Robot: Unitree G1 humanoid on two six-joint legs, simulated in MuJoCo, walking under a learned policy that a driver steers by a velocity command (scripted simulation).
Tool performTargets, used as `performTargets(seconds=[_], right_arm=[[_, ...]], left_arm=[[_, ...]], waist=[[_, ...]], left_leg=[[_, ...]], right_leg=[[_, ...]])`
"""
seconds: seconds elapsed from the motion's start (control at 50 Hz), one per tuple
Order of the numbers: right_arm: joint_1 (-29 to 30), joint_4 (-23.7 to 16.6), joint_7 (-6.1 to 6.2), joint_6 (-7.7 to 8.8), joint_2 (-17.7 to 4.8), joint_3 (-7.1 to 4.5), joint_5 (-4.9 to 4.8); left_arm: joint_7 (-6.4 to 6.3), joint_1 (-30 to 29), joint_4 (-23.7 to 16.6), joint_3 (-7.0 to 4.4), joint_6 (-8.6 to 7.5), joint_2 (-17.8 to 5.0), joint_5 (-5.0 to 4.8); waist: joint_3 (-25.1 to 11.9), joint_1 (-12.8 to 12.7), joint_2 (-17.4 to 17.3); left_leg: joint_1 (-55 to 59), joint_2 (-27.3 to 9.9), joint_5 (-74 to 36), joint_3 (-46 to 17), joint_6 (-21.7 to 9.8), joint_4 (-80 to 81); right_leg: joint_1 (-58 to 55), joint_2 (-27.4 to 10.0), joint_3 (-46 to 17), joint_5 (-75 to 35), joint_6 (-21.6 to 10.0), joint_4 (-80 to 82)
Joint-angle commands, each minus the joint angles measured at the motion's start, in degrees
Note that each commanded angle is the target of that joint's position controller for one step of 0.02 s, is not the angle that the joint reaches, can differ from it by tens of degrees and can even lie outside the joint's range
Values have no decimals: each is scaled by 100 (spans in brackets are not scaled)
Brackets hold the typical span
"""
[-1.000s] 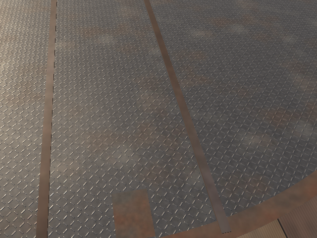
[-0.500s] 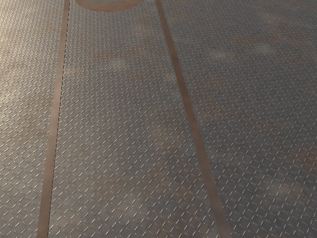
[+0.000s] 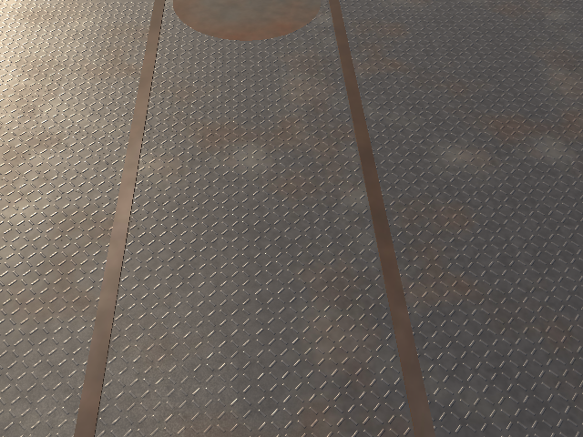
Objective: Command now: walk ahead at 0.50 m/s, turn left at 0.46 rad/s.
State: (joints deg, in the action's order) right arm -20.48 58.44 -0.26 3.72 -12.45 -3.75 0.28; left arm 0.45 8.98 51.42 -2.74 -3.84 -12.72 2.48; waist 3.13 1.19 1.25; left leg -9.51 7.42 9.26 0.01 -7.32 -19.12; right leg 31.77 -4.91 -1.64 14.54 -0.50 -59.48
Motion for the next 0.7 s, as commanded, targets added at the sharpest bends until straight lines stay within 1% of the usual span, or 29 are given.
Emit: performTargets(seconds=[0.02, 0.06, 0.1, 0.16, 0.2, 0.22, 0.24, 0.26, 0.28, 0.3, 0.32, 0.34, 0.36, 0.38, 0.4, 0.42, 0.44, 0.46, 0.5, 0.54, 0.56, 0.6, 0.64, 0.66, 0.7], right_arm=[[-155, -354, 31, 92, -755, -131, -20], [-408, -363, 19, 67, -734, -130, -13], [-641, -377, 26, 46, -762, -142, -3], [-898, -417, 64, 13, -801, -154, 37], [-963, -467, 95, -7, -853, -174, 78], [-924, -509, 119, -12, -894, -190, 91], [-807, -568, 143, -13, -949, -212, 96], [-596, -649, 153, -11, -1031, -239, 97], [-426, -719, 134, 11, -1109, -264, 92], [-309, -762, 76, 50, -1115, -270, 51], [-298, -949, 24, 101, -850, -205, -29], [-1024, -1108, 45, 72, -220, -85, -256], [-996, -1010, 99, -19, -764, -144, -54], [-554, -1007, 64, -64, -846, -173, 58], [-233, -1072, 0, -75, -750, -158, 82], [-104, -1112, -57, -117, -677, -157, 134], [-103, -1137, -117, -193, -645, -157, 188], [-94, -1159, -162, -258, -591, -145, 195], [144, -1312, -228, -333, -540, -127, 189], [534, -1473, -288, -366, -527, -102, 204], [737, -1551, -310, -358, -506, -83, 213], [1101, -1680, -337, -332, -429, -27, 192], [1443, -1768, -360, -294, -335, 52, 183], [1658, -1829, -371, -278, -303, 90, 188], [2012, -1940, -381, -255, -322, 130, 200]], left_arm=[[21, -101, -406, -57, 99, -331, 6], [39, -594, -614, -43, 109, -343, -17], [58, -956, -779, -22, 107, -347, -39], [77, -1474, -1041, 22, 81, -367, -72], [82, -1714, -1210, 46, 40, -404, -103], [81, -1717, -1269, 46, 12, -448, -118], [74, -1573, -1278, 34, -18, -513, -128], [54, -1251, -1224, 10, -52, -593, -141], [9, -724, -1080, -45, -90, -721, -151], [-57, 54, -871, -121, -160, -895, -129], [-158, 940, -811, -219, -216, -1276, 8], [-178, 1141, -848, -333, -148, -1807, 132], [-154, 863, -870, -319, -42, -1442, 38], [-141, 450, -963, -187, -30, -899, -14], [-117, 206, -950, -107, -47, -618, -23], [-119, 242, -888, -78, -76, -544, -22], [-123, 336, -800, -67, -114, -522, -49], [-105, 441, -732, -73, -169, -536, -84], [-73, 644, -642, -106, -276, -610, -141], [-63, 781, -584, -132, -307, -657, -157], [-58, 900, -531, -125, -310, -634, -148], [-32, 1076, -423, -115, -304, -624, -122], [-5, 1133, -360, -111, -299, -650, -128], [-3, 1202, -320, -116, -295, -695, -138], [-16, 1429, -205, -131, -264, -802, -148]], waist=[[50, -114, -359], [68, 67, -428], [8, 222, -475], [-5, 402, -533], [5, 460, -580], [-1, 420, -614], [-27, 306, -648], [-101, 111, -676], [-331, -119, -664], [-762, -498, -373], [-1565, -810, 114], [-2348, -470, 1478], [-2049, -325, 957], [-1086, -259, 267], [-598, -200, 13], [-396, -152, 227], [-305, -74, 439], [-291, -38, 472], [-330, -5, 462], [-275, -39, 400], [-228, -85, 357], [-125, -140, 346], [-38, -194, 369], [14, -247, 385], [94, -348, 383]], left_leg=[[-126, -1472, -1216, -1566, -769, 994], [71, -1407, -1342, -1602, -634, 950], [381, -1381, -1585, -1646, -546, 815], [843, -1414, -1976, -1783, -550, 555], [1071, -1477, -2247, -1911, -542, 331], [1118, -1514, -2352, -1992, -495, 213], [1071, -1532, -2450, -2053, -406, 84], [868, -1503, -2675, -2048, -280, -121], [656, -1396, -3157, -2037, -159, -568], [404, -1071, -3250, -1796, -24, -1527], [-337, -726, -1966, -1495, 90, -2958], [-2084, 137, 2123, -780, 286, -4587], [-2706, -310, 2144, -680, 224, -5257], [-2771, -590, 1535, -646, 235, -5311], [-2652, -778, 1134, -573, 277, -5077], [-2522, -914, 995, -529, 316, -4894], [-2374, -993, 940, -481, 363, -4792], [-2309, -1003, 871, -424, 379, -4778], [-2545, -1051, 684, -377, 418, -4720], [-2916, -1130, 353, -331, 469, -4586], [-3029, -1132, 178, -337, 493, -4404], [-3055, -1077, -198, -298, 528, -3770], [-2729, -1009, -610, -120, 521, -2904], [-2545, -984, -712, 24, 500, -2508], [-2301, -936, -608, 277, 427, -1983]], right_leg=[[398, -25, 178, -575, 245, 607], [563, 20, 190, -1008, 299, 1116], [651, 102, 171, -1287, 303, 1481], [748, 246, 155, -1314, 277, 1939], [670, 345, 137, -1185, 225, 2255], [499, 375, 90, -1114, 180, 2453], [156, 414, 47, -1007, 123, 2687], [-448, 498, 52, -817, 46, 2942], [-1286, 650, 110, -654, -46, 3111], [-2369, 591, 95, -834, -191, 3465], [-3731, -497, -927, 37, -459, 3557], [-5262, -2145, -3392, 137, -1140, 3906], [-4705, -2109, -4157, 1093, -1270, 4244], [-3766, -1804, -3246, 1229, -1116, 4413], [-3108, -1478, -2369, 579, -983, 4551], [-2761, -1248, -1738, -69, -858, 4654], [-2499, -1071, -1292, -465, -770, 4749], [-2395, -993, -1005, -855, -741, 4808], [-2505, -1055, -649, -1572, -822, 4880], [-2632, -1068, -288, -1803, -868, 4995], [-2650, -1029, -138, -1925, -886, 5032], [-2649, -902, 174, -2035, -873, 5095], [-2552, -765, 494, -2077, -805, 5141], [-2528, -763, 600, -2120, -787, 5170], [-2695, -858, 683, -2278, -781, 5154]])
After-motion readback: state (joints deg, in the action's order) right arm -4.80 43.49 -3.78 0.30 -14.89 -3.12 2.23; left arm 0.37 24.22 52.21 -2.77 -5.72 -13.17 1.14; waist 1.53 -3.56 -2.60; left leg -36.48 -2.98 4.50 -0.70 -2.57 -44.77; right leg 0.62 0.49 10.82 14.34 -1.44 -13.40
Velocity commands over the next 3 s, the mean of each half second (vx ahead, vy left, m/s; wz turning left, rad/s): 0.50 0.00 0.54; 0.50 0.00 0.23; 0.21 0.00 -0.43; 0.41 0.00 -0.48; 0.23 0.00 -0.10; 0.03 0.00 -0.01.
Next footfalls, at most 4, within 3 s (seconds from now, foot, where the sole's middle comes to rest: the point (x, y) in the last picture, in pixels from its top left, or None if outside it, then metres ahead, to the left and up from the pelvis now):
0.32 right None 0.36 -0.12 -0.78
0.84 left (215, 420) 0.52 0.18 -0.78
1.32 right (261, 324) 0.76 0.08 -0.78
1.86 left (186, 307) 0.81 0.27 -0.78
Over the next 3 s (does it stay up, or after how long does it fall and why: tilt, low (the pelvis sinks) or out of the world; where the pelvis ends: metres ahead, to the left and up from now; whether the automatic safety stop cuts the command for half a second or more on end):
stays up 0.97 0.13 0.00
